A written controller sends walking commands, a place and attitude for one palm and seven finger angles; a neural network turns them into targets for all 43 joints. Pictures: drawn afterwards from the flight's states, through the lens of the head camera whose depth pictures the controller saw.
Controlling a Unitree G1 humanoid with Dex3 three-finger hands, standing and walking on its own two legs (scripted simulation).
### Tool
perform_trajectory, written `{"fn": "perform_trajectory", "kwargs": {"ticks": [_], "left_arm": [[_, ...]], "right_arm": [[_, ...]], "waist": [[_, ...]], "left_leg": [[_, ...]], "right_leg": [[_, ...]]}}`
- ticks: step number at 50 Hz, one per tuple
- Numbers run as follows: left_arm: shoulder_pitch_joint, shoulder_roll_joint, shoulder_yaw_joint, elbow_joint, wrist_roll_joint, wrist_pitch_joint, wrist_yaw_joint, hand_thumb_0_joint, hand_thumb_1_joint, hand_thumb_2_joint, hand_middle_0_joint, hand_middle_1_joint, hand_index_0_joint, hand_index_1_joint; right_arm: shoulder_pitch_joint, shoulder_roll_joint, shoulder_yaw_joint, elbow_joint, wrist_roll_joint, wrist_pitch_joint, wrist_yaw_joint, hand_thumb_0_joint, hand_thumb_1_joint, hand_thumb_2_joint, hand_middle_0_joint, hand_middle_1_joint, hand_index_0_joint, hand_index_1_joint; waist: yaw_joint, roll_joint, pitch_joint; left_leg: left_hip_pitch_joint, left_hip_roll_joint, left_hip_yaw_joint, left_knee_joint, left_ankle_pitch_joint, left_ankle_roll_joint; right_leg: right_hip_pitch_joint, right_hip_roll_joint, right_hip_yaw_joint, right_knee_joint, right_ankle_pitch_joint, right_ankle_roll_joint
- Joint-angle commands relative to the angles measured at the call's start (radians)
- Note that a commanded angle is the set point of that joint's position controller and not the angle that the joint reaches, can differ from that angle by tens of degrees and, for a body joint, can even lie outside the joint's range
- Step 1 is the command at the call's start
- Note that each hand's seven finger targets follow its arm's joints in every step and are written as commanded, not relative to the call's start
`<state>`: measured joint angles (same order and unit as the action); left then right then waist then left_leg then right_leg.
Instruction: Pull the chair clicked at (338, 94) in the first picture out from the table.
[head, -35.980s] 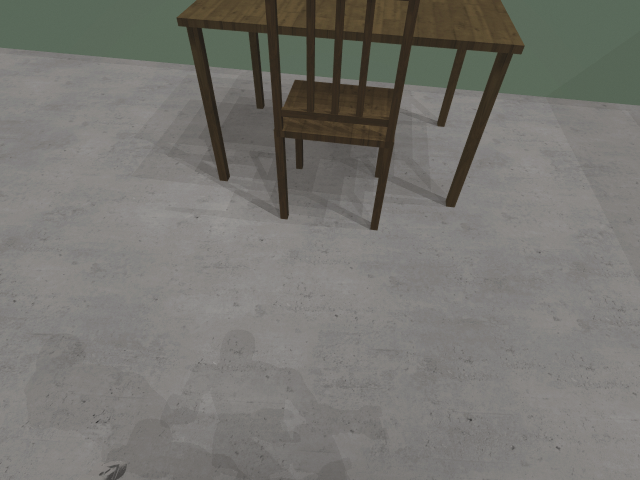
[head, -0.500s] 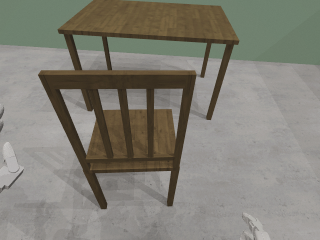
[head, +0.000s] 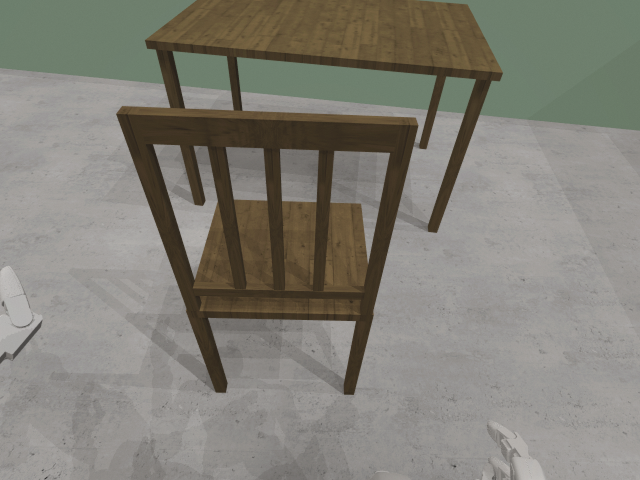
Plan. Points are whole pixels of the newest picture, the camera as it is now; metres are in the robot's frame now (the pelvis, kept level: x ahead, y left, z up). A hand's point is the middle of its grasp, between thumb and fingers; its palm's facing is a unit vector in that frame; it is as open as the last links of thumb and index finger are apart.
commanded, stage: stop stepping back and stand still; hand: left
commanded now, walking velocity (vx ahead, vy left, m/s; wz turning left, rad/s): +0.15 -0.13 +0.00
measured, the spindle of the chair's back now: (276, 228) +0.55 +0.11 -0.03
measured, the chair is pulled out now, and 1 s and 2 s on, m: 0.63 0.63 0.63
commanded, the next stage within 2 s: let the arm hang, fingers relaxed in 0.52 s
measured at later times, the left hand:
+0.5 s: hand (103, 297) +0.24 +0.23 +0.17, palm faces +0.30 -0.80 -0.51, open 7.4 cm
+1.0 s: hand out of the picture +0.03 +0.16 -0.16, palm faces +0.04 -0.98 -0.20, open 6.8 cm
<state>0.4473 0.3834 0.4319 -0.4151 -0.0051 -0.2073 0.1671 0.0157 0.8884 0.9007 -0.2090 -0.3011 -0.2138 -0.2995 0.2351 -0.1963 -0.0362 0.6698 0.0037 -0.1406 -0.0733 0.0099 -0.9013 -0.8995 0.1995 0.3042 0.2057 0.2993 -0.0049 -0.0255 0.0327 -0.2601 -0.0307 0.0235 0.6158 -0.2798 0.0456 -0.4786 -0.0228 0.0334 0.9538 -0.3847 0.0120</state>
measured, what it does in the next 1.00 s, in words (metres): steps on the spot: right foot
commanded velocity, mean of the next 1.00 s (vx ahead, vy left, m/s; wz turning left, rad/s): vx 0.01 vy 0.00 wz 0.00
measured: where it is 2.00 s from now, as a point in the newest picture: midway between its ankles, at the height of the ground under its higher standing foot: outside the picture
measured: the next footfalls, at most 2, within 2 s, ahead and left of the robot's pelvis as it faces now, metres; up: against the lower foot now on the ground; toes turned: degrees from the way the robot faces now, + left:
right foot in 0.16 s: +0.02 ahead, -0.13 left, +0.00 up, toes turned -5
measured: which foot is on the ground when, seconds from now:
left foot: down 0.00-1.00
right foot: up 0.00-0.14, down 0.16-1.00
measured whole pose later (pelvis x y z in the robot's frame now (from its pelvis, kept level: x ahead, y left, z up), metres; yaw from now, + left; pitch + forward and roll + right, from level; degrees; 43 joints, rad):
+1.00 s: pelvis +0.00 -0.02 +0.01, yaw +1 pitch -1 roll -1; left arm 0.31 0.19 0.01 0.89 0.01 0.03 0.03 -0.04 1.02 0.90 -0.21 -0.30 -0.21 -0.30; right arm 0.27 -0.18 0.00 0.97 -0.02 0.02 -0.02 -0.01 -0.94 -0.90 0.20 0.30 0.21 0.30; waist 0.00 -0.01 0.08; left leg -0.28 0.01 -0.01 0.52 -0.22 0.00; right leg -0.16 0.00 -0.10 0.48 -0.30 -0.02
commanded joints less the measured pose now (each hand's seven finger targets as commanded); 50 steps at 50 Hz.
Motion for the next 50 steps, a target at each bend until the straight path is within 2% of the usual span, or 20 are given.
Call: {"fn": "perform_trajectory", "kwargs": {"ticks": [1,5,7,8,10,11,14,16,22,30,31,32,33,36,37,39,42,43,46,50], "left_arm": [[0.012,0.231,0.118,-0.261,0.003,-0.081,0.013,0.0,0.9,0.9,-0.2,-0.3,-0.2,-0.3],[0.051,0.23,0.13,-0.305,-0.013,-0.086,0.011,0.0,0.9,0.9,-0.2,-0.3,-0.2,-0.3],[0.043,0.231,0.135,-0.232,-0.02,-0.085,0.012,0.0,0.9,0.9,-0.2,-0.3,-0.2,-0.3],[0.023,0.246,0.15,-0.21,-0.027,-0.086,0.014,0.0,0.9,0.9,-0.2,-0.3,-0.2,-0.3],[0.053,0.189,0.093,-0.176,-0.047,-0.062,0.007,0.0,0.9,0.9,-0.2,-0.3,-0.2,-0.3],[0.09,0.188,0.091,-0.168,-0.056,-0.052,0.008,0.0,0.9,0.9,-0.2,-0.3,-0.2,-0.3],[0.107,0.215,0.111,-0.211,-0.052,-0.052,0.01,0.0,0.9,0.9,-0.2,-0.3,-0.2,-0.3],[0.119,0.245,0.134,-0.23,-0.053,-0.056,0.009,0.0,0.9,0.9,-0.2,-0.3,-0.2,-0.3],[0.168,0.236,0.142,-0.256,-0.058,-0.067,0.012,0.0,0.9,0.9,-0.2,-0.3,-0.2,-0.3],[0.15,0.212,0.115,-0.221,-0.058,-0.059,0.011,0.0,0.9,0.9,-0.2,-0.3,-0.2,-0.3],[0.051,-0.039,-0.372,0.486,0.03,0.062,-0.112,0.0,0.9,0.9,-0.2,-0.3,-0.2,-0.3],[0.048,-0.087,-0.325,0.531,0.039,0.165,-0.144,0.0,0.9,0.9,-0.2,-0.3,-0.2,-0.3],[0.032,-0.103,-0.338,0.57,0.037,0.191,-0.149,0.0,0.9,0.9,-0.2,-0.3,-0.2,-0.3],[-0.073,-0.063,-0.36,0.739,0.039,0.2,-0.148,0.0,0.9,0.9,-0.2,-0.3,-0.2,-0.3],[-0.102,-0.05,-0.364,0.796,0.037,0.203,-0.146,0.0,0.9,0.9,-0.2,-0.3,-0.2,-0.3],[-0.137,-0.039,-0.378,0.909,0.032,0.212,-0.142,0.0,0.9,0.9,-0.2,-0.3,-0.2,-0.3],[-0.134,-0.035,-0.404,1.082,0.02,0.216,-0.139,0.0,0.9,0.9,-0.2,-0.3,-0.2,-0.3],[-0.123,-0.037,-0.409,1.134,0.017,0.214,-0.137,0.0,0.9,0.9,-0.2,-0.3,-0.2,-0.3],[-0.082,-0.082,-0.399,1.223,0.018,0.208,-0.131,0.0,0.9,0.9,-0.2,-0.3,-0.2,-0.3],[-0.089,-0.086,-0.412,1.302,0.014,0.207,-0.136,0.0,0.9,0.9,-0.2,-0.3,-0.2,-0.3]], "right_arm": [[-0.123,-0.106,-0.038,-0.157,0.024,-0.059,0.026,0.0,-0.9,-0.9,0.2,0.3,0.2,0.3],[-0.085,-0.116,-0.019,-0.156,0.005,-0.055,0.009,0.0,-0.9,-0.9,0.2,0.3,0.2,0.3],[-0.065,-0.113,-0.013,-0.136,-0.001,-0.054,-0.001,0.0,-0.9,-0.9,0.2,0.3,0.2,0.3],[-0.055,-0.117,-0.016,-0.13,-0.002,-0.056,-0.004,0.0,-0.9,-0.9,0.2,0.3,0.2,0.3],[-0.051,-0.137,-0.042,-0.139,0.019,-0.054,0.0,0.0,-0.9,-0.9,0.2,0.3,0.2,0.3],[-0.062,-0.137,-0.044,-0.142,0.027,-0.049,0.0,0.0,-0.9,-0.9,0.2,0.3,0.2,0.3],[-0.107,-0.125,-0.027,-0.161,0.02,-0.032,0.001,0.0,-0.9,-0.9,0.2,0.3,0.2,0.3],[-0.109,-0.123,-0.029,-0.164,0.025,-0.023,-0.001,0.0,-0.9,-0.9,0.2,0.3,0.2,0.3],[-0.104,-0.123,-0.033,-0.185,0.026,-0.008,-0.002,0.0,-0.9,-0.9,0.2,0.3,0.2,0.3],[-0.107,-0.133,-0.038,-0.195,0.028,0.001,-0.004,0.0,-0.9,-0.9,0.2,0.3,0.2,0.3],[-0.117,-0.16,-0.033,-0.018,0.04,-0.066,0.095,0.0,-0.9,-0.9,0.2,0.3,0.2,0.3],[-0.02,-0.163,-0.036,0.018,0.004,0.017,0.095,0.0,-0.9,-0.9,0.2,0.3,0.2,0.3],[-0.025,-0.132,-0.023,0.012,-0.003,0.053,0.088,0.0,-0.9,-0.9,0.2,0.3,0.2,0.3],[-0.028,-0.13,-0.007,0.012,-0.022,0.099,0.08,0.0,-0.9,-0.9,0.2,0.3,0.2,0.3],[-0.022,-0.138,-0.007,0.025,-0.025,0.113,0.077,0.0,-0.9,-0.9,0.2,0.3,0.2,0.3],[-0.023,-0.14,0.0,0.068,-0.026,0.128,0.071,0.0,-0.9,-0.9,0.2,0.3,0.2,0.3],[-0.021,-0.147,0.014,0.141,-0.024,0.129,0.066,0.0,-0.9,-0.9,0.2,0.3,0.2,0.3],[-0.015,-0.141,0.018,0.165,-0.021,0.13,0.063,0.0,-0.9,-0.9,0.2,0.3,0.2,0.3],[0.032,-0.103,0.015,0.217,-0.021,0.133,0.053,0.0,-0.9,-0.9,0.2,0.3,0.2,0.3],[0.077,-0.087,0.012,0.263,-0.019,0.137,0.053,0.0,-0.9,-0.9,0.2,0.3,0.2,0.3]], "waist": [[0.018,0.157,0.023],[-0.005,0.254,-0.066],[-0.021,0.178,-0.09],[-0.027,0.131,-0.103],[-0.028,-0.051,-0.149],[-0.028,-0.031,-0.149],[-0.015,0.044,-0.136],[-0.013,0.031,-0.133],[-0.015,0.107,-0.125],[-0.013,0.079,-0.119],[-0.071,0.027,-0.056],[-0.03,0.024,-0.124],[-0.014,0.019,-0.128],[-0.009,-0.167,-0.093],[-0.014,-0.181,-0.093],[-0.014,-0.109,-0.076],[0.003,0.096,-0.032],[0.005,0.121,-0.032],[0.004,0.164,-0.055],[-0.002,0.122,-0.022]], "left_leg": [[-0.233,0.265,-0.251,-0.4,-0.247,0.119],[-0.138,0.213,-0.198,-0.327,-0.249,0.041],[-0.12,0.165,-0.156,-0.221,-0.147,0.02],[-0.079,0.144,-0.136,-0.166,-0.049,0.013],[0.026,0.098,-0.085,-0.117,0.07,-0.012],[0.066,0.099,-0.073,-0.114,0.115,-0.012],[0.092,0.144,-0.1,-0.198,0.277,-0.003],[0.081,0.154,-0.11,-0.205,0.332,-0.002],[0.078,0.143,-0.089,-0.209,0.318,-0.012],[0.098,0.147,-0.085,-0.215,0.29,-0.011],[0.099,0.148,-0.063,-0.093,0.489,-0.031],[0.051,0.161,-0.072,-0.106,0.493,-0.017],[0.019,0.166,-0.091,-0.111,0.382,-0.003],[-0.018,0.111,-0.101,-0.061,0.26,-0.001],[-0.003,0.092,-0.089,-0.047,0.263,-0.007],[0.038,0.086,-0.096,-0.068,0.308,-0.01],[0.037,0.117,-0.133,-0.151,0.375,0.001],[0.04,0.117,-0.13,-0.161,0.354,0.0],[0.069,0.117,-0.123,-0.174,0.275,0.001],[0.037,0.12,-0.128,-0.214,0.119,0.0]], "right_leg": [[0.144,-0.028,-0.033,-0.029,0.008,-0.003],[0.356,0.017,-0.13,-0.533,0.037,-0.022],[0.412,-0.029,-0.045,-0.643,0.119,-0.058],[0.395,-0.068,0.016,-0.647,0.238,-0.081],[0.333,-0.107,0.111,-0.601,0.333,-0.098],[0.305,-0.123,0.113,-0.606,0.364,-0.103],[0.33,-0.085,0.046,-0.572,0.412,-0.053],[0.364,-0.078,0.025,-0.575,0.442,-0.042],[0.388,-0.086,0.043,-0.596,0.453,-0.048],[0.369,-0.085,0.049,-0.612,0.443,-0.042],[0.214,-0.086,-0.082,-0.462,0.488,-0.046],[0.238,-0.097,-0.041,-0.456,0.433,-0.032],[0.232,-0.09,-0.045,-0.462,0.339,-0.034],[0.247,-0.124,0.007,-0.495,0.321,-0.078],[0.248,-0.145,0.016,-0.501,0.338,-0.1],[0.245,-0.142,0.014,-0.503,0.353,-0.107],[0.28,-0.086,-0.012,-0.509,0.291,-0.066],[0.298,-0.083,-0.01,-0.525,0.274,-0.063],[0.317,-0.081,-0.019,-0.566,0.268,-0.073],[0.304,-0.087,-0.016,-0.603,0.182,-0.075]]}}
